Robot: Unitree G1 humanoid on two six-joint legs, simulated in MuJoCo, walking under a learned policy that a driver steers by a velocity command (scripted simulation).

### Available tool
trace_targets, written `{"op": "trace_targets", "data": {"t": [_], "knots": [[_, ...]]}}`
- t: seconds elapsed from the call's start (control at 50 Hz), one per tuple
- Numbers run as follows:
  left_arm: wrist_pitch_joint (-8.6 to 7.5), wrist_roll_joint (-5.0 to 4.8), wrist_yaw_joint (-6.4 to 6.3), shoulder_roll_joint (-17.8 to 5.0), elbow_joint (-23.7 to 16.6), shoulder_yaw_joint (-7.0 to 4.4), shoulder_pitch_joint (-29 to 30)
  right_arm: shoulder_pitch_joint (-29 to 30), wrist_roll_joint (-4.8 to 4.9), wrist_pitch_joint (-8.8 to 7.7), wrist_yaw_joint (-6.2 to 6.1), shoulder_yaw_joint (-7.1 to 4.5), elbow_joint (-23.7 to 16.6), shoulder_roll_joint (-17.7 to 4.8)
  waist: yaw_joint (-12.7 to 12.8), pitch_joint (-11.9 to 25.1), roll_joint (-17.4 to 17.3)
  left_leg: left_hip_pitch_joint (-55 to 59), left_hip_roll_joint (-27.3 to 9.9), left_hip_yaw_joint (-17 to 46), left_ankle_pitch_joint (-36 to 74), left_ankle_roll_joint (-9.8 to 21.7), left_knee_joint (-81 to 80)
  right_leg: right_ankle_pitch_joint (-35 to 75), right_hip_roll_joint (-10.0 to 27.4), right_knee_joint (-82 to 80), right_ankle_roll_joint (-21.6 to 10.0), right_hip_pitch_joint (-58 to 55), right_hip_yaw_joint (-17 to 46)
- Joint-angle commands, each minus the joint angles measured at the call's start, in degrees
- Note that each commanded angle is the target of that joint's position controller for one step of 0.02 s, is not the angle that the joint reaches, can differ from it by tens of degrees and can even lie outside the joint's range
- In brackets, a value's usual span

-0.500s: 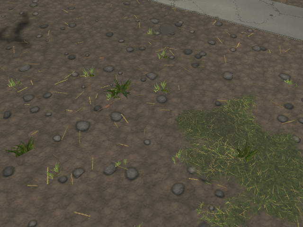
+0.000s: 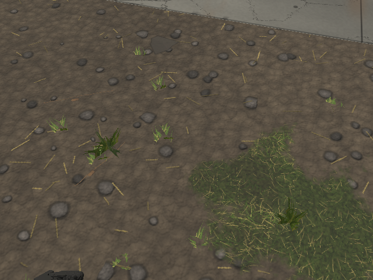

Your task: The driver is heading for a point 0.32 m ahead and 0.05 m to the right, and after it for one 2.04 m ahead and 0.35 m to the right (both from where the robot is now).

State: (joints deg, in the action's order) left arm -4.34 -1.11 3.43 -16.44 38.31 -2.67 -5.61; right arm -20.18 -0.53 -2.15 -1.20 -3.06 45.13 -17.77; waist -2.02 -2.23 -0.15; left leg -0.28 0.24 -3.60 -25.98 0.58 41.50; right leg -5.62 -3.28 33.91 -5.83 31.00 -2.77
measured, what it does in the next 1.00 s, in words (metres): walks ahead, turning right: left foot, then right foot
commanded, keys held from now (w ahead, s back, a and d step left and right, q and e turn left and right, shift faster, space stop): w+e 0.14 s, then e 0.48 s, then no key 0.02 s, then q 0.36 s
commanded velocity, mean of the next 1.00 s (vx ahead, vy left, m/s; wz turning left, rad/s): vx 0.18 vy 0.00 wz -0.34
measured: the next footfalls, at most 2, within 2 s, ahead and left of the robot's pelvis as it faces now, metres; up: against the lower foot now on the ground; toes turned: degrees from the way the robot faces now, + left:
left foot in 0.40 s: +0.42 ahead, +0.10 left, +0.00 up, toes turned -19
right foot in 0.80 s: +0.27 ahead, -0.12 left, +0.00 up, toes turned -23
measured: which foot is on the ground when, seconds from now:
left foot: up 0.00-0.38, down 0.40-0.82, up 0.84-1.00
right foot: down 0.00-0.40, up 0.42-0.78, down 0.80-1.00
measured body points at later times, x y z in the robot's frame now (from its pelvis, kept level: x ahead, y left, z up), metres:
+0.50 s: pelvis +0.25 +0.03 +0.01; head +0.28 +0.03 +0.46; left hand +0.43 +0.29 -0.10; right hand +0.37 -0.27 -0.06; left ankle +0.38 +0.11 -0.71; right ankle +0.12 -0.07 -0.64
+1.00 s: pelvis +0.28 +0.00 +0.02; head +0.29 -0.01 +0.47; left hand +0.52 +0.18 -0.07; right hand +0.28 -0.30 -0.10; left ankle +0.32 +0.12 -0.67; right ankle +0.24 -0.10 -0.71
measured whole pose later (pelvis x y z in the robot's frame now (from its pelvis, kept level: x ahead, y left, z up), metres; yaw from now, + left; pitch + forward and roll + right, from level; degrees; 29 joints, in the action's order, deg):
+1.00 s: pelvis +0.28 +0.00 +0.02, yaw -20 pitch +0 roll +0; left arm 0.8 1.0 -1.8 -13.0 38.7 -2.0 -8.8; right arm -13.4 0.9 2.0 -0.3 -3.7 44.3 -17.0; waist -1.2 -1.2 -1.5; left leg -24.4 -0.6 -0.3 -28.3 -3.2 52.5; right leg -16.4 1.6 30.4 -0.9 14.1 -3.3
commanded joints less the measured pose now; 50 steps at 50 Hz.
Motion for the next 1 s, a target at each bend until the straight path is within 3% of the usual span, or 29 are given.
{"op": "trace_targets", "data": {"t": [0.02,0.04,0.06,0.08,0.1,0.16,0.2,0.24,0.32,0.38,0.4,0.42,0.44,0.46,0.48,0.5,0.56,0.64,0.7,0.74,0.78,0.8,0.82,0.84,0.86,0.88,0.92,0.96,1.0], "knots": [[0.10,-0.43,-1.33,-11.1,-0.4,-3.81,-19.1,0.2,1.38,-4.43,1.60,-0.41,-7.6,-7.0,9.2,22.6,8.2,-41.9,2.0,12.4,-2.7,-0.7,42.3,-16.8,20.9,-15.7,-16.4,-53.8,46.7],[0.16,-0.05,-1.61,-10.0,-1.0,-3.47,-16.3,5.3,2.87,-5.48,2.06,-0.25,-9.6,-7.5,8.7,14.7,4.5,-43.5,-1.0,11.5,1.3,0.4,39.1,-17.3,19.1,-16.9,-13.7,-45.6,39.1],[0.19,0.25,-1.69,-9.2,-1.5,-3.09,-12.7,7.7,2.00,-6.06,1.95,-0.05,-10.4,-6.9,6.1,7.9,-0.9,-42.6,-3.1,10.4,4.2,0.7,32.6,-12.2,17.0,-18.6,-12.3,-35.3,33.8],[0.04,0.72,-1.85,-7.6,-2.2,-2.54,-9.9,7.9,0.59,-5.80,1.54,-0.57,-10.2,-7.3,4.0,5.3,-1.3,-39.2,-5.0,10.1,6.3,0.5,27.7,-6.7,14.8,-19.8,-11.4,-28.6,29.5],[0.15,1.20,-2.06,-7.4,-3.2,-2.36,-8.0,6.6,0.15,-5.23,1.49,-0.68,-10.2,-7.1,2.2,3.9,0.6,-36.2,-5.5,9.9,7.3,-0.2,26.2,-3.4,13.3,-21.2,-11.7,-23.6,27.9],[0.03,0.92,-2.80,-8.4,-3.1,-2.64,-6.6,4.7,-0.64,-3.55,0.92,-0.30,-9.7,-5.5,0.3,1.8,2.4,-33.2,-5.8,7.5,9.2,-3.5,18.5,8.7,11.4,-22.4,-12.3,-14.5,21.8],[0.37,1.06,-3.47,-10.1,-2.5,-3.19,-6.7,7.9,-1.18,-3.26,0.46,0.33,-10.7,-3.8,0.8,1.1,2.4,-30.1,-4.2,5.9,15.4,-5.4,10.1,20.8,8.6,-20.3,-10.5,-9.8,16.2],[1.37,0.31,-4.10,-10.5,-1.4,-3.52,-8.5,11.8,-1.13,-3.37,0.49,0.73,-11.2,-2.6,2.9,3.1,3.4,-25.6,-1.1,5.0,24.8,-6.0,0.9,21.9,5.5,-17.1,-7.4,-9.0,13.5],[3.58,-0.46,-5.06,-10.0,0.0,-3.60,-11.4,15.6,0.29,-3.21,1.03,-0.08,-12.1,-4.2,4.4,6.2,5.7,-23.1,1.9,7.9,28.6,-5.5,-9.5,12.9,6.6,-11.0,-4.3,-15.4,20.0],[4.30,-0.16,-5.54,-8.3,-1.5,-3.30,-8.0,11.0,-0.10,-3.75,1.21,-1.49,-11.0,-6.0,0.6,7.3,7.1,-18.0,0.8,9.0,29.2,-2.6,-16.2,8.6,6.2,-2.1,-1.2,-18.5,24.9],[4.16,0.22,-5.42,-5.7,-2.1,-2.56,-8.7,8.6,-0.88,-4.11,0.89,-1.90,-10.9,-7.5,0.0,10.2,4.7,-10.7,-3.9,11.0,36.5,-0.2,-18.0,3.0,3.0,5.3,1.1,-16.8,22.9],[3.91,1.64,-5.18,-1.6,-2.5,-1.36,-14.1,6.4,-1.83,-3.78,0.34,-2.23,-11.7,-10.4,2.0,16.0,-7.6,3.2,-17.3,22.4,58.6,5.0,-14.4,-25.2,-2.8,21.0,4.4,-7.5,16.3],[3.72,0.16,-4.74,-3.8,-2.4,-1.20,-22.5,4.4,-1.80,-2.50,0.56,-2.56,-10.7,-10.6,4.7,22.1,-19.7,11.4,-28.3,40.5,53.8,14.8,-16.5,-37.7,-4.6,33.1,6.6,2.8,13.0],[4.43,-0.35,-4.89,-8.8,-0.6,-2.57,-21.9,7.0,-0.70,-1.71,0.57,-2.17,-11.9,-7.8,3.7,19.3,-12.2,7.2,-25.8,40.3,39.8,14.5,-18.6,-32.4,-0.4,39.3,8.7,5.3,13.3],[5.52,-0.50,-5.21,-11.0,-1.2,-3.39,-15.7,8.7,-0.60,-0.96,0.25,-1.41,-12.6,-5.2,1.8,14.5,-7.5,2.9,-21.7,31.8,31.4,11.9,-19.3,-27.7,1.2,41.5,9.9,6.7,11.1],[6.75,-0.49,-5.66,-10.7,-1.6,-3.65,-12.9,11.0,-0.87,-0.17,0.10,-0.87,-12.8,-4.1,1.9,11.4,-4.9,-2.5,-18.5,26.1,26.6,10.4,-20.6,-24.7,2.5,41.0,10.7,6.1,10.0],[8.15,-0.31,-5.96,-7.0,-2.9,-3.12,-11.9,14.2,-1.41,0.66,-0.48,-1.23,-11.8,-5.0,3.1,5.8,-9.0,-13.5,-13.0,14.5,24.6,10.2,-25.0,-19.7,3.8,35.2,11.3,0.7,5.8],[7.71,0.53,-5.55,-4.8,-4.6,-2.33,-8.9,13.1,-0.76,0.95,-0.92,-1.91,-10.1,-5.6,1.7,8.5,-8.0,-10.2,-16.1,11.4,30.2,13.3,-25.1,-18.4,5.8,25.4,10.7,-1.8,5.0],[7.41,1.20,-4.82,-3.5,-4.3,-1.47,-8.4,13.8,-0.01,1.44,-0.15,-1.86,-8.9,-6.1,1.7,9.4,-8.0,-12.8,-15.6,10.5,29.2,14.0,-25.0,-17.5,5.0,15.1,9.0,-10.0,4.1],[7.25,1.50,-4.36,-3.1,-3.2,-1.30,-9.6,13.9,0.82,1.53,0.76,-1.30,-7.8,-5.2,2.3,8.7,-8.1,-14.0,-14.5,10.7,23.8,13.2,-24.1,-14.3,4.2,5.6,7.7,-15.0,3.3],[6.91,2.04,-3.90,-2.3,-1.1,-1.13,-12.5,13.5,1.63,1.38,1.64,-0.04,-6.2,-2.5,4.6,7.5,-6.7,-19.8,-11.5,9.2,17.5,9.0,-21.4,-4.2,2.9,-10.4,5.5,-26.2,2.3],[6.81,2.65,-4.14,-5.1,-1.5,-1.49,-12.8,10.6,1.09,0.94,2.27,0.67,-5.1,-0.9,3.8,7.8,-3.5,-24.1,-8.9,8.1,12.4,4.0,-18.7,0.2,7.9,-12.4,3.6,-32.2,8.1],[6.88,3.31,-4.72,-10.1,-2.9,-2.20,-9.6,7.7,-0.44,0.57,2.88,1.19,-5.5,1.3,-0.4,7.6,9.1,-25.5,-3.1,2.3,3.2,-1.0,-12.0,3.1,18.3,-13.3,-1.0,-28.7,17.6],[6.55,3.83,-4.58,-8.4,-3.2,-2.00,-5.7,10.5,0.07,0.87,2.23,0.34,-6.0,-2.0,1.2,5.5,12.7,-19.6,-2.5,3.0,0.6,-2.6,-8.7,-6.0,20.5,-16.7,-5.6,-15.6,17.9],[5.88,3.71,-4.53,-7.5,-4.0,-1.80,-1.9,11.8,0.48,1.30,1.81,-0.45,-6.0,-4.5,0.9,2.2,11.6,-18.9,-1.9,2.8,4.5,-2.9,-5.9,-11.5,17.6,-17.4,-4.7,-13.6,15.5],[5.34,3.30,-4.70,-7.9,-3.6,-2.19,-1.7,12.0,0.66,1.70,1.34,-0.96,-5.6,-4.9,1.5,1.3,12.4,-21.5,-0.9,1.9,5.9,-2.9,-3.4,-11.8,16.2,-16.9,-3.4,-14.7,13.9],[4.42,2.65,-5.26,-8.4,-3.0,-2.54,-3.4,11.1,0.72,2.78,0.67,-1.95,-5.4,-6.3,3.1,0.9,13.3,-26.9,-1.5,3.8,-1.5,-3.2,7.7,3.1,19.8,-15.5,-5.6,-18.0,14.9],[4.27,1.99,-5.70,-7.3,-2.4,-2.50,-4.6,8.8,1.66,3.47,0.68,-2.28,-5.3,-4.9,2.9,2.7,9.5,-31.4,-1.9,5.3,-6.0,-3.9,17.0,18.0,22.2,-13.2,-8.1,-22.7,14.1],[4.53,1.53,-5.97,-6.8,-2.3,-2.66,-2.9,9.1,1.82,4.00,0.63,-1.96,-5.7,-3.1,2.7,3.8,7.5,-32.4,-2.9,4.9,-4.4,-4.6,15.6,20.8,21.8,-12.0,-7.8,-25.5,11.6]]}}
